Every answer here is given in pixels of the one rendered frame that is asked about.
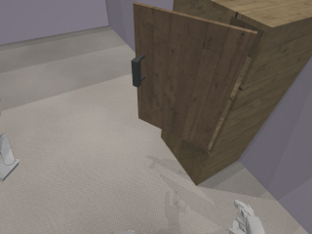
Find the robot right hand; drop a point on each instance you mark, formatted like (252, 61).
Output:
(251, 223)

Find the robot left hand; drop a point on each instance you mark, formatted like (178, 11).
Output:
(7, 161)

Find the handle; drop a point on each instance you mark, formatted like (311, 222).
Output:
(136, 71)

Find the cupboard door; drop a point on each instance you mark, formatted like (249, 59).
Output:
(191, 66)

